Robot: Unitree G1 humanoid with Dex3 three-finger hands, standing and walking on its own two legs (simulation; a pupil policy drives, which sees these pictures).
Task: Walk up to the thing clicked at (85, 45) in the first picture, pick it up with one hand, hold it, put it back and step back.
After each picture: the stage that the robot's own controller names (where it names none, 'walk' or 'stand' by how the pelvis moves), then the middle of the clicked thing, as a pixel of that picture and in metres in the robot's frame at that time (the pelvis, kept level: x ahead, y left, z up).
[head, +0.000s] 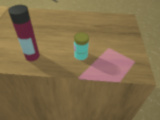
stand; (81, 46) +0.58 +0.02 -0.01
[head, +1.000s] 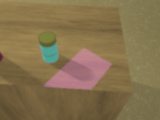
rise first; (49, 47) +0.50 +0.16 +0.02
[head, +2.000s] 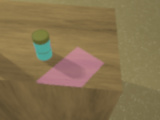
stand; (42, 45) +0.52 +0.18 +0.02
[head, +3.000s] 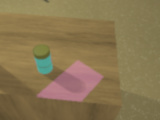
stand; (43, 59) +0.49 +0.18 -0.01
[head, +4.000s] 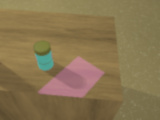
stand; (44, 56) +0.50 +0.18 -0.01
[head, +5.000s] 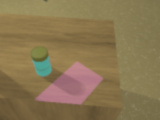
stand; (41, 61) +0.47 +0.18 -0.01
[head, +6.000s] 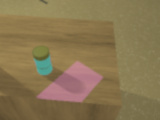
stand; (42, 60) +0.49 +0.18 -0.01
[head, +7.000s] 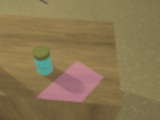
rise first; (43, 60) +0.49 +0.18 -0.01
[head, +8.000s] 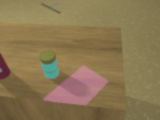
rise first; (49, 64) +0.48 +0.19 +0.00
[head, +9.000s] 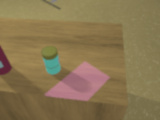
go down; (51, 60) +0.50 +0.19 +0.00
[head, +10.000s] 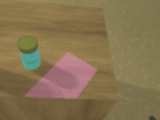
go down; (29, 53) +0.48 +0.17 +0.01
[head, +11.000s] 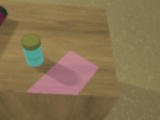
approach; (33, 50) +0.49 +0.17 +0.02
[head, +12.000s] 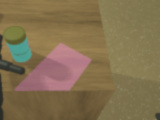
close in; (18, 45) +0.49 +0.20 +0.05
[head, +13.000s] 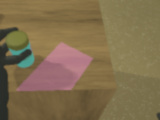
lift; (21, 50) +0.46 +0.19 +0.05
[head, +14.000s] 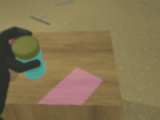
lift; (30, 58) +0.33 +0.15 +0.21
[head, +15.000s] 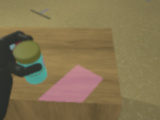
hold; (32, 63) +0.33 +0.16 +0.19
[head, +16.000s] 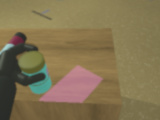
hold; (36, 73) +0.32 +0.15 +0.16
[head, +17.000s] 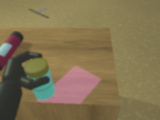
hold; (40, 79) +0.32 +0.14 +0.12
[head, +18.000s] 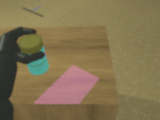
crouch; (35, 55) +0.39 +0.15 +0.16
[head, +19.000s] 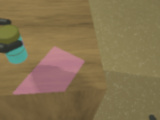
lower; (12, 45) +0.47 +0.19 +0.08
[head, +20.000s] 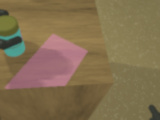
lower; (10, 37) +0.49 +0.19 +0.07
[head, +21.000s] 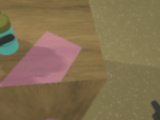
lower; (2, 35) +0.50 +0.19 +0.07
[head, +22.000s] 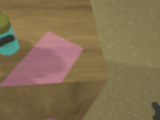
lower; (3, 35) +0.49 +0.19 +0.07
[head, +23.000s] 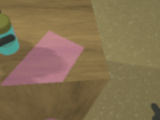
rest; (3, 35) +0.49 +0.19 +0.07
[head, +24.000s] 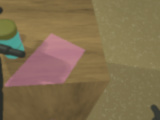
withdraw; (9, 40) +0.49 +0.19 +0.06
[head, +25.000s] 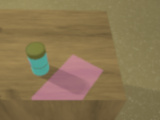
sink last; (38, 59) +0.45 +0.17 +0.04
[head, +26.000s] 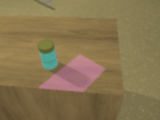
stand; (48, 54) +0.51 +0.18 +0.04
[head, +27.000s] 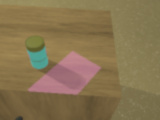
stand; (37, 52) +0.47 +0.19 +0.05
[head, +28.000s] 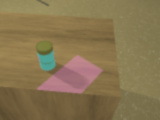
stand; (46, 56) +0.50 +0.17 +0.01
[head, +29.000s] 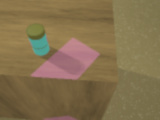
walk; (38, 40) +0.52 +0.19 +0.01
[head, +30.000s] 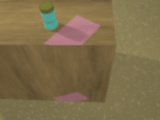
walk; (48, 16) +0.70 +0.19 +0.01
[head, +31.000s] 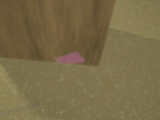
walk; out of the picture +1.03 +0.15 +0.02
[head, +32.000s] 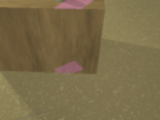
stand; out of the picture +1.10 +0.19 +0.01
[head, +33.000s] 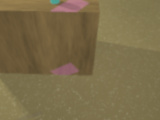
stand; out of the picture +1.11 +0.20 -0.01
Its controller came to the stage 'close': yes
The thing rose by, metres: 0.20
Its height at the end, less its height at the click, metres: +0.00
